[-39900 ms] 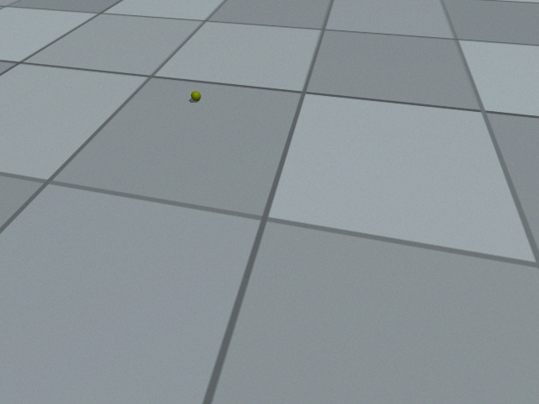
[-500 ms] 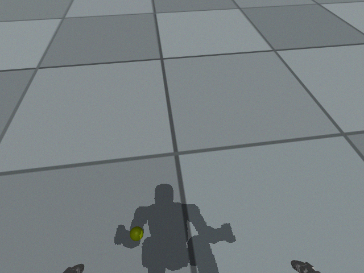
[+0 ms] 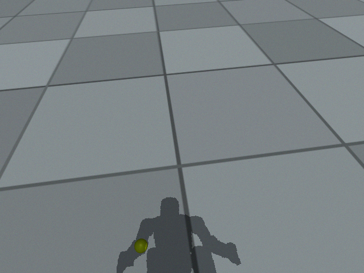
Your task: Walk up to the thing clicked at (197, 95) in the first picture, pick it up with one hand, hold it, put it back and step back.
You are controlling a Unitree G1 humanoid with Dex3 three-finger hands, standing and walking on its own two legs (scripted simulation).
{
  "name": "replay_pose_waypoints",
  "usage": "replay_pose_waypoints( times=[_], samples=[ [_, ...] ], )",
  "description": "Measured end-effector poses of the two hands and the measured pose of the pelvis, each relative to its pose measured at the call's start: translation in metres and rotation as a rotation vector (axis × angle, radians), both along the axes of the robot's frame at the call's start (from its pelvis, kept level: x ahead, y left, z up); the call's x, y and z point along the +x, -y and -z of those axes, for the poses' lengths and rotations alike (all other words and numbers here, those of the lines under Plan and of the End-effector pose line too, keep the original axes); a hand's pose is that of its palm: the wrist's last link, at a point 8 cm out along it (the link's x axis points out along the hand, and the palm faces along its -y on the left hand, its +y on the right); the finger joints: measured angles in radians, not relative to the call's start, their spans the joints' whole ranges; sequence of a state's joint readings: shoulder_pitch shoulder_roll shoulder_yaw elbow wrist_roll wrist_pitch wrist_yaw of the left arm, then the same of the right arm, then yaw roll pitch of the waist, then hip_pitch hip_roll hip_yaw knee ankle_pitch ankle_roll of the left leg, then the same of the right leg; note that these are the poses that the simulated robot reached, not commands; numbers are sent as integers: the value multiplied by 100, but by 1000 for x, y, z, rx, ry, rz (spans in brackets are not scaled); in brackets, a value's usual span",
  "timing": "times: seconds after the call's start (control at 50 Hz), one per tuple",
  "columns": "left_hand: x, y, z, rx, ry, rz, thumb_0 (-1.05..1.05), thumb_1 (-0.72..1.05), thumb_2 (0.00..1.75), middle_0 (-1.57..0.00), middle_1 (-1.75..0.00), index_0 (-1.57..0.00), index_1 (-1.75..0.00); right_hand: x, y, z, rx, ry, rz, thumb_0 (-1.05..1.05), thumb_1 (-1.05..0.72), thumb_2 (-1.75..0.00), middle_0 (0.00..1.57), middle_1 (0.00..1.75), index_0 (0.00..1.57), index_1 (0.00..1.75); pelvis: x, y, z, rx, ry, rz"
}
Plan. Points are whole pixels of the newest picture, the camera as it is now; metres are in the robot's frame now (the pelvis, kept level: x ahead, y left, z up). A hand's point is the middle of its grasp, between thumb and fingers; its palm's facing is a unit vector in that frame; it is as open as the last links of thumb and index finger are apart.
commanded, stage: stand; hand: left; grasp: from above
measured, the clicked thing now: (141, 245) +0.43 +0.25 -0.74
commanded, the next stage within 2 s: step back in 1.74 s
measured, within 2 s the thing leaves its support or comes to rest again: neither
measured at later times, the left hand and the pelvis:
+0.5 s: hand out of the picture +0.06 +0.23 -0.16, palm faces +0.02 -0.94 -0.33, open 7.4 cm; pelvis +0.00 -0.01 +0.00, yaw +0 degrees
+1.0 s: hand out of the picture +0.09 +0.23 -0.15, palm faces +0.02 -0.94 -0.33, open 7.4 cm; pelvis +0.02 -0.01 +0.00, yaw +0 degrees
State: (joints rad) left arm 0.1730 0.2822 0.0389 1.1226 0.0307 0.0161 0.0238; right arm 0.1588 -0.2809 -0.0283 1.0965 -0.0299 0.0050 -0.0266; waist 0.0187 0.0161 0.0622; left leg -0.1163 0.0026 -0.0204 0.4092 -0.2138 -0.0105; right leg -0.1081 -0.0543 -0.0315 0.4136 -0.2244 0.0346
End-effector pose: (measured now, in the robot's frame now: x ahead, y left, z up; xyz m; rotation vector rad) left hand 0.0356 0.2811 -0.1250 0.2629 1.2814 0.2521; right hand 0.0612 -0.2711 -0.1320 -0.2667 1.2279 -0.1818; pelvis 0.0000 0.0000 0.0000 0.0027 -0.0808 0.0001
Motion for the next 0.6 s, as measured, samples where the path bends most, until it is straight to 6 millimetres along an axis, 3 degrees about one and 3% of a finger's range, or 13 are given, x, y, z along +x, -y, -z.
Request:
replay_pose_waypoints(
  times=[0.34, 0.6],
  samples=[
    [10, 3, -4, 3, 0, 12, 1, 90, 90, -21, -30, -20, -30, -14, 19, -3, -19, -53, 12, 0, -91, -90, 20, 30, 20, 30, 0, 9, -3, -4, -9, 1],
    [25, 7, -5, -3, 6, 22, 1, 90, 90, -21, -30, -20, -30, -5, 22, -3, -18, -52, 1, 0, -91, -90, 20, 30, 20, 30, 5, 11, -4, -3, -20, 2]
  ],
)
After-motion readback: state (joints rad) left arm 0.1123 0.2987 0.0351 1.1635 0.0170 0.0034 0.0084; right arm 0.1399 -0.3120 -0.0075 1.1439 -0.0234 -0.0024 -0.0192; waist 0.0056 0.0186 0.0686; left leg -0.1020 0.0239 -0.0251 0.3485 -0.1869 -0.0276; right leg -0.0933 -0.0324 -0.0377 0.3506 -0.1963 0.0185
